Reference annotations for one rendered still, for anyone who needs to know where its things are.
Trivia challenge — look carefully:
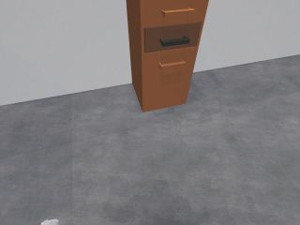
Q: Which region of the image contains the drawer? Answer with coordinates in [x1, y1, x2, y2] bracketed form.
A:
[143, 22, 201, 53]

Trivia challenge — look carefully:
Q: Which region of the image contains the handle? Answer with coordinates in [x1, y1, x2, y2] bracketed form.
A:
[163, 8, 195, 18]
[159, 36, 190, 47]
[159, 61, 186, 70]

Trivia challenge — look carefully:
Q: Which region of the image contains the cabinet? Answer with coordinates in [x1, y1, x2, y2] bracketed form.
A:
[126, 0, 209, 113]

